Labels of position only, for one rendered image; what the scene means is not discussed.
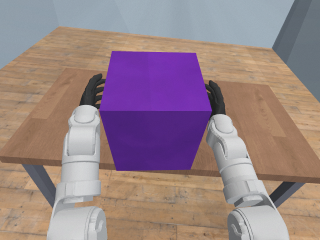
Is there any robot right hand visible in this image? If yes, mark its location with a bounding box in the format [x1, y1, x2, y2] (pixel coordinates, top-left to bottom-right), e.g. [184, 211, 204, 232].
[205, 80, 226, 120]

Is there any robot left upper arm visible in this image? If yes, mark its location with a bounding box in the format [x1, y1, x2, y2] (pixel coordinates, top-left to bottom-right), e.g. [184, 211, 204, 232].
[47, 206, 108, 240]

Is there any carton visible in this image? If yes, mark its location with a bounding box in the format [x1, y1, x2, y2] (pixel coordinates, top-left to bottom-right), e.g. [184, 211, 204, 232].
[99, 51, 212, 171]

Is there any left robot forearm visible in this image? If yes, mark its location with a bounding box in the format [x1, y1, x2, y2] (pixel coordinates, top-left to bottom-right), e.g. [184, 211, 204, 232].
[46, 105, 101, 240]

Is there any robot left hand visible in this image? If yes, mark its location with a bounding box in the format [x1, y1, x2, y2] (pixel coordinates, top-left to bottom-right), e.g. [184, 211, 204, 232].
[79, 73, 106, 109]

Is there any robot right upper arm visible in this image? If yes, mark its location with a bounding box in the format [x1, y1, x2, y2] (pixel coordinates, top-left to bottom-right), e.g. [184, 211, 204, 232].
[227, 205, 289, 240]

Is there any table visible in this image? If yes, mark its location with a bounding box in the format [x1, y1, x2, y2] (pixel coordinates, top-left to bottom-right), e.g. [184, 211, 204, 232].
[0, 68, 320, 208]

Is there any right robot forearm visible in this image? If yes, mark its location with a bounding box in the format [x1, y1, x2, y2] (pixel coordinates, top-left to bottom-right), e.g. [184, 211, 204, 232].
[206, 114, 290, 240]

